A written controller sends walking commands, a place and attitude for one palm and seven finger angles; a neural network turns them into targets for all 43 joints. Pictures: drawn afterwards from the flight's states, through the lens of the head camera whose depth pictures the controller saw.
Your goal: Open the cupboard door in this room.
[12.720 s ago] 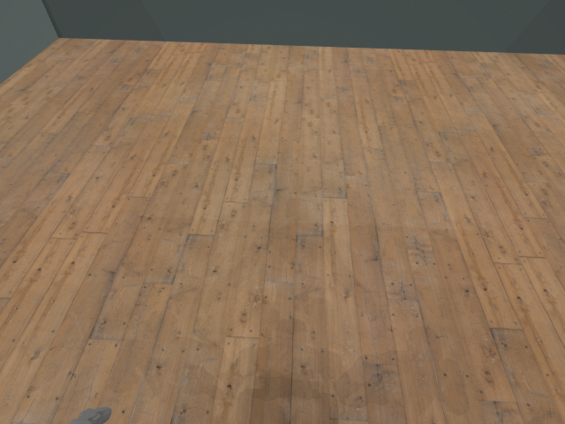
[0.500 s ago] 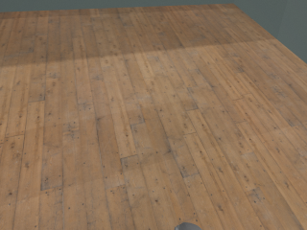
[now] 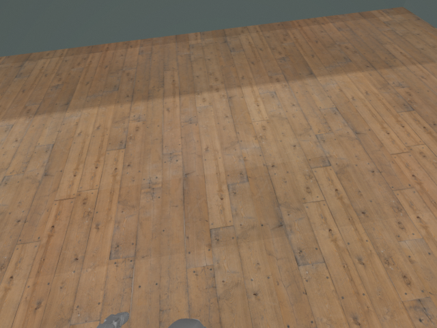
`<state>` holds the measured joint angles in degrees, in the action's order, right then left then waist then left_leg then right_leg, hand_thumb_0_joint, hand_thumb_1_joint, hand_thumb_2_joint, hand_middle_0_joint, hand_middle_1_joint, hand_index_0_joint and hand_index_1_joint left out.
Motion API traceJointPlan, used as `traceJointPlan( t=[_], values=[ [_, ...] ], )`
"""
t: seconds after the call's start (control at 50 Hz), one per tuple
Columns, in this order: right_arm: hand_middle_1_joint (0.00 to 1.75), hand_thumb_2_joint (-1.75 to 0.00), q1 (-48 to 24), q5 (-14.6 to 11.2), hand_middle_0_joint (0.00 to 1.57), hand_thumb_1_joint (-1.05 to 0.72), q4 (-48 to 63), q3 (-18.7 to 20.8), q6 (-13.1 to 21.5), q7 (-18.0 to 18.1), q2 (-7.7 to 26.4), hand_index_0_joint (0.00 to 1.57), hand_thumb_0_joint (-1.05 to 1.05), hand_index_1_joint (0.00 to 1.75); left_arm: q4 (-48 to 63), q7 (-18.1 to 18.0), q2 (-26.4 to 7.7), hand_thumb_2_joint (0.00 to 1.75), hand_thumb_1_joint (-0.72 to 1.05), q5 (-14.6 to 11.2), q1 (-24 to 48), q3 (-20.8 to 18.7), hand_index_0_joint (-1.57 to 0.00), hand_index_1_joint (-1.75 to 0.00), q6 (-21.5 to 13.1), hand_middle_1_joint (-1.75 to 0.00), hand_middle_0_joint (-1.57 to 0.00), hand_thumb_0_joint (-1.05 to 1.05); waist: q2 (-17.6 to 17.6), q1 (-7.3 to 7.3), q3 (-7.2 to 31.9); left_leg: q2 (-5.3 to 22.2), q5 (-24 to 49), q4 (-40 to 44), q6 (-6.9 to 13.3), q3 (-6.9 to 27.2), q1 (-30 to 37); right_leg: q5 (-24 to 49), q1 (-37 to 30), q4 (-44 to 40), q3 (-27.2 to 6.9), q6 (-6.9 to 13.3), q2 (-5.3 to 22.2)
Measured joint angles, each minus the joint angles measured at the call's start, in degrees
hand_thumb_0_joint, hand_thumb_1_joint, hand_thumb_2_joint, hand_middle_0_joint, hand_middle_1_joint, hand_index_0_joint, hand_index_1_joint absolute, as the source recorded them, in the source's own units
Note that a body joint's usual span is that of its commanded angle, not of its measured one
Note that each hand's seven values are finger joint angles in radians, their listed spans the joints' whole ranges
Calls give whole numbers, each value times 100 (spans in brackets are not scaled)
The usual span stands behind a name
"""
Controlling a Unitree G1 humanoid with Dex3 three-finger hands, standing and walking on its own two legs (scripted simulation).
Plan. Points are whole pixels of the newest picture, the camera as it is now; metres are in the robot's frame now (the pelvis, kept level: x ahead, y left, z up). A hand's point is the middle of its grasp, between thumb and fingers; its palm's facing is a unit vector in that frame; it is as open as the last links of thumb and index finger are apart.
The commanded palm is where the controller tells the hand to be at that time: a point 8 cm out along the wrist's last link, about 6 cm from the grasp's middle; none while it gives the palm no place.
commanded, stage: turn or walk to find it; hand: left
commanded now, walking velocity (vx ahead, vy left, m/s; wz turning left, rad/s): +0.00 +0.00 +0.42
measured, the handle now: out of the picture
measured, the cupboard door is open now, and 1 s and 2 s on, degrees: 0 0 0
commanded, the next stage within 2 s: none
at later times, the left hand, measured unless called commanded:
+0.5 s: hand out of the picture -0.08 +0.26 -0.19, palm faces +0.28 -0.93 -0.24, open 7.4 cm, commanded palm none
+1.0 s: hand out of the picture -0.04 +0.22 -0.14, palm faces +0.40 -0.87 -0.28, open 7.4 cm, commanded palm none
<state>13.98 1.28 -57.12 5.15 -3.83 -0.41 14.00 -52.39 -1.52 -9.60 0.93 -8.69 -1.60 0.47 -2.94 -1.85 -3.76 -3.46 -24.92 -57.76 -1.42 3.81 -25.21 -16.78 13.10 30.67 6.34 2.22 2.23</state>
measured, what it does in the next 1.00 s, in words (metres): steps on the spot, turning left: left foot, then right foot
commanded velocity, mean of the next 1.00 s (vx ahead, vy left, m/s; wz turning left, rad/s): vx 0.00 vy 0.00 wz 0.42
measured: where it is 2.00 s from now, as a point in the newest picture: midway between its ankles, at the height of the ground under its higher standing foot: outside the picture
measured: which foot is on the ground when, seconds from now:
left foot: up 0.00-0.36, down 0.38-0.90, up 0.92-1.00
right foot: down 0.00-0.38, up 0.40-0.88, down 0.90-1.00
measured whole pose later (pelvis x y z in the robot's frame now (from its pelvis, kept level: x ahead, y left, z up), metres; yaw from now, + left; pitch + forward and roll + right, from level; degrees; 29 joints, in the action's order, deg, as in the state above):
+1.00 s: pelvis -0.07 +0.00 +0.00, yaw +25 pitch -1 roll +1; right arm 14.5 1.3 -57.0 5.2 -4.2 -0.6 13.5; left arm -52.2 -1.5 -9.6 1.0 -8.5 -2.0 0.9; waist -2.8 -2.0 -3.8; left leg -3.9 -24.4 -54.7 -1.1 4.0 -26.4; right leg -16.8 13.0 30.5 5.0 1.6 2.3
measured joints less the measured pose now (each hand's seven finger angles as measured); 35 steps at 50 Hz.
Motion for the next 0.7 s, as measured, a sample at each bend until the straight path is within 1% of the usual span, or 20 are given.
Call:
traceJointPlan(
  t=[0.02, 0.06, 0.1, 0.14, 0.22, 0.3, 0.34, 0.36, 0.38, 0.4, 0.42, 0.44, 0.48, 0.52, 0.56, 0.6, 0.7],
  values=[
    [30, -90, -1, 5, 20, -91, -9, 11, -11, -14, 23, 20, 0, 30, -20, -5, 19, 90, 91, 2, -43, 1, -20, -30, 5, -30, -21, 1, -6, -3, -11, 74, 96, -342, -42, -46, -98, 29, -47, -60, 62, 4, 22],
    [30, -90, -8, 9, 20, -91, -25, 20, -29, -34, 52, 19, 0, 30, -66, -11, 42, 90, 91, 8, -131, 4, -20, -30, -3, -30, -21, 1, 1, 6, -31, 224, 258, -727, -127, -94, -191, 76, -106, -142, 174, 7, 67],
    [30, -90, -23, 11, 20, -91, -47, 16, -48, -43, 60, 19, 0, 30, -114, -12, 51, 90, 91, 16, -219, 2, -20, -30, -13, -30, -21, 1, 35, 30, -48, 353, 317, -818, -198, -110, -180, 99, -134, -183, 276, 9, 121],
    [30, -90, -58, 9, 20, -91, -71, 4, -67, -44, 59, 19, 0, 30, -161, -7, 50, 90, 91, 30, -304, -2, -20, -30, -16, -30, -21, 1, 79, 67, -69, 455, 271, -679, -249, -132, -91, 109, -141, -195, 373, 3, 185],
    [30, -90, -215, -16, 20, -91, -108, -49, -80, -38, 34, 19, 0, 30, -252, 13, -4, 90, 91, 65, -464, -19, -20, -30, -16, -30, -21, 1, 194, 197, -127, 563, -11, 58, -280, -263, 238, 116, -101, -149, 541, -45, 332],
    [30, -90, -454, -61, 20, -91, -41, -117, -25, -29, -17, 19, 0, 30, -366, 27, -146, 90, 91, 94, -590, -73, -20, -30, 20, -30, -21, 1, 328, 340, -177, 549, -176, 1021, -216, -494, 634, 94, 12, 14, 702, -146, 490],
    [30, -90, -568, -75, 20, -91, 36, -153, 37, -24, -48, 19, 0, 30, -426, 27, -248, 90, 91, 93, -645, -116, -20, -30, 52, -30, -21, 1, 399, 378, -179, 518, 33, 1646, -167, -641, 883, 46, 98, 177, 794, -229, 579],
    [30, -90, -605, -76, 20, -91, 84, -171, 87, -30, -54, 19, 0, 30, -453, 27, -300, 90, 91, 77, -683, -141, -20, -30, 74, -30, -21, 1, 423, 384, -159, 507, 346, 2120, -133, -713, 1066, -7, 165, 317, 839, -283, 624],
    [30, -90, -630, -67, 20, -91, 137, -181, 150, -37, -56, 19, 0, 30, -463, 30, -355, 90, 91, 52, -730, -166, -20, -30, 109, -30, -21, 1, 441, 389, -120, 499, 702, 2474, -21, -716, 1177, -90, 278, 530, 867, -342, 673],
    [30, -90, -694, -55, 20, -91, 159, -188, 193, -35, -114, 19, 0, 30, -498, 26, -441, 90, 91, 36, -724, -194, -20, -30, 165, -30, -21, 1, 571, 434, -156, 417, 735, 2404, 111, -761, 1147, -472, 426, 884, 701, -421, 726],
    [30, -90, -737, -44, 20, -91, 186, -212, 224, -31, -167, 19, 0, 30, -536, 13, -507, 90, 91, 34, -715, -210, -20, -30, 243, -30, -21, 1, 652, 470, -172, 369, 666, 2326, 221, -790, 1135, -868, 591, 1306, 455, -477, 683],
    [30, -90, -751, -31, 20, -91, 214, -235, 250, -15, -206, 19, 0, 30, -580, 2, -549, 90, 91, 34, -696, -225, -20, -30, 320, -30, -21, 1, 674, 474, -161, 350, 617, 2328, 298, -779, 1143, -1101, 753, 1744, 243, -519, 595],
    [30, -90, -746, -15, 20, -91, 251, -273, 270, 33, -257, 19, 0, 30, -635, 14, -589, 90, 91, 28, -619, -249, -20, -30, 399, -30, -20, 1, 641, 446, -131, 326, 680, 2510, 378, -688, 1203, -1090, 1019, 2474, -39, -574, 436],
    [30, -90, -731, -19, 20, -91, 248, -305, 277, 56, -283, 20, 0, 30, -610, 46, -599, 90, 91, 30, -547, -253, -20, -30, 371, -30, -20, 1, 594, 439, -102, 298, 861, 2771, 404, -600, 1278, -863, 1196, 2892, -199, -627, 349],
    [30, -90, -701, -29, 20, -91, 236, -320, 288, 63, -302, 20, 0, 30, -547, 63, -589, 90, 91, 27, -484, -243, -20, -30, 326, -30, -20, 1, 553, 429, -71, 260, 1025, 2996, 436, -526, 1334, -686, 1281, 3052, -302, -681, 311],
    [30, -90, -653, -36, 21, -91, 228, -321, 298, 63, -320, 20, 0, 30, -478, 64, -569, 90, 91, 23, -410, -228, -20, -30, 298, -30, -20, 1, 518, 399, -45, 219, 1145, 3148, 458, -450, 1358, -605, 1290, 3034, -379, -725, 289],
    [30, -90, -463, -17, 21, -91, 213, -280, 280, 51, -343, 20, 0, 30, -326, 47, -473, 90, 91, 11, -167, -198, -20, -30, 289, -30, -20, 1, 427, 258, -9, 122, 1302, 3251, 461, -247, 1284, -708, 1119, 2568, -493, -765, 219]
  ],
)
